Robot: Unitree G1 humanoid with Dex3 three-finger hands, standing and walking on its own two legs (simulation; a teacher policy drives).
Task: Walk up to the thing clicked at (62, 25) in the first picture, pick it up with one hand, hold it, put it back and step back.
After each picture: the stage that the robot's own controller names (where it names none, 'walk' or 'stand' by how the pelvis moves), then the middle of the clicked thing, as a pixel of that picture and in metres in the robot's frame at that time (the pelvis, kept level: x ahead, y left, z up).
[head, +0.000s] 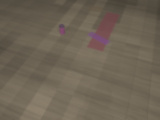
stand; (62, 29) +1.67 +0.21 -0.72
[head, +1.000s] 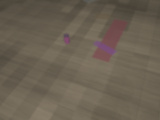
walk; (66, 38) +1.55 +0.25 -0.72
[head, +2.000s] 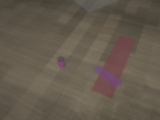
walk; (61, 62) +1.06 +0.26 -0.72
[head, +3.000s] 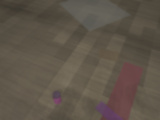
walk; (57, 97) +0.68 +0.22 -0.70
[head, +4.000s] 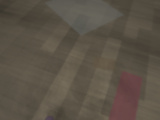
stand; out of the picture +0.43 +0.21 -0.70
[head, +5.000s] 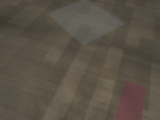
stand; out of the picture +0.39 +0.20 -0.72
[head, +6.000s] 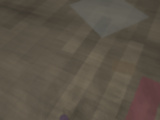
stand; out of the picture +0.45 +0.19 -0.72
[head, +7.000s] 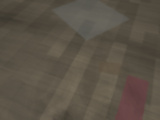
stand; out of the picture +0.44 +0.20 -0.70
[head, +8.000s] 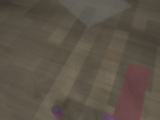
walk; (56, 111) +0.48 +0.16 -0.68
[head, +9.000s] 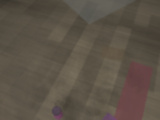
stand; (57, 112) +0.43 +0.20 -0.69
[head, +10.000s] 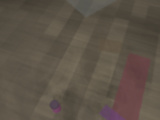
stand; (55, 106) +0.45 +0.22 -0.68
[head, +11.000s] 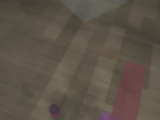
walk; (54, 111) +0.43 +0.15 -0.67
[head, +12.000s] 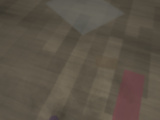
walk; out of the picture +0.43 +0.19 -0.70
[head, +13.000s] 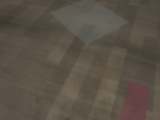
stand; out of the picture +0.37 +0.19 -0.73
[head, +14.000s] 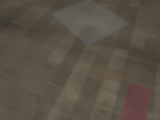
stand; out of the picture +0.37 +0.18 -0.73
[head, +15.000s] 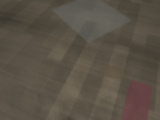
go down; out of the picture +0.37 +0.18 -0.72
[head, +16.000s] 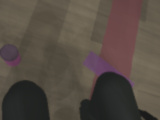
go down; (11, 56) +0.46 +0.22 -0.30
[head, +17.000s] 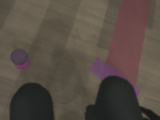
approach; (20, 60) +0.46 +0.21 -0.30
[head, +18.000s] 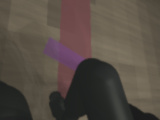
close in; out of the picture +0.44 +0.26 -0.22
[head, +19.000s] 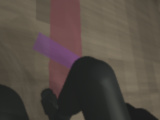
close; out of the picture +0.44 +0.27 -0.23
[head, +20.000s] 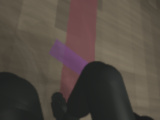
lift; out of the picture +0.39 +0.25 -0.19
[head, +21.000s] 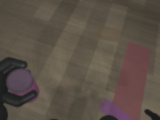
lift; (24, 87) +0.33 +0.18 +0.01
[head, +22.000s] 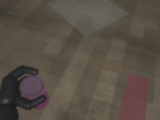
hold; (35, 93) +0.31 +0.16 +0.03
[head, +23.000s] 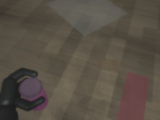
hold; (35, 95) +0.31 +0.16 +0.01
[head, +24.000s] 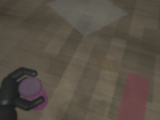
crouch; (34, 94) +0.31 +0.16 +0.01
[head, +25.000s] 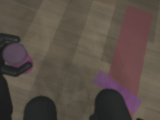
crouch; (19, 60) +0.42 +0.18 -0.08
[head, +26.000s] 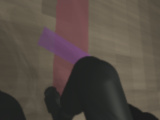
lower; out of the picture +0.43 +0.26 -0.23
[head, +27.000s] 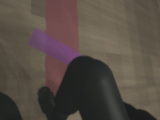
lower; out of the picture +0.44 +0.28 -0.23
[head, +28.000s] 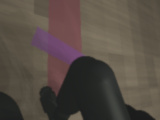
lower; out of the picture +0.44 +0.28 -0.23
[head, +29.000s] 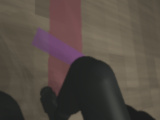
lower; out of the picture +0.44 +0.27 -0.23
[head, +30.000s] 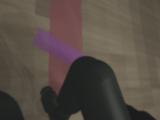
loosen; out of the picture +0.44 +0.27 -0.23
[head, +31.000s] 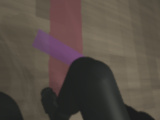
withdraw; out of the picture +0.44 +0.27 -0.24
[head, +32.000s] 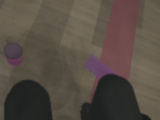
walk; (14, 55) +0.46 +0.23 -0.28
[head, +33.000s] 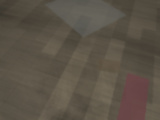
stand; out of the picture +0.40 +0.17 -0.65
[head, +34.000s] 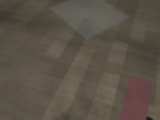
stand; out of the picture +0.40 +0.18 -0.67
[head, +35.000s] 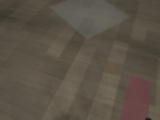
stand; out of the picture +0.39 +0.18 -0.67
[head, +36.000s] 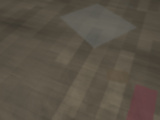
stand; out of the picture +0.41 +0.17 -0.72
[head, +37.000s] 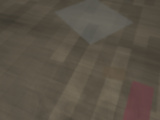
stand; out of the picture +0.38 +0.17 -0.73
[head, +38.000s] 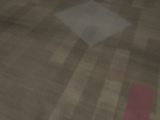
walk; out of the picture +0.38 +0.17 -0.73
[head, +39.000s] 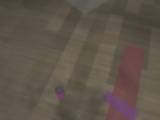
walk; (60, 92) +0.58 +0.18 -0.70
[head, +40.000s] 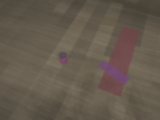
walk; (63, 58) +0.95 +0.16 -0.69
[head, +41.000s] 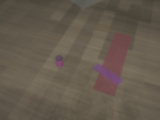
stand; (59, 61) +1.02 +0.17 -0.70
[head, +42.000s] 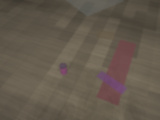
stand; (63, 68) +0.99 +0.17 -0.72
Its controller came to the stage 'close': yes
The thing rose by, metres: 0.72
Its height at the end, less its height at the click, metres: +0.00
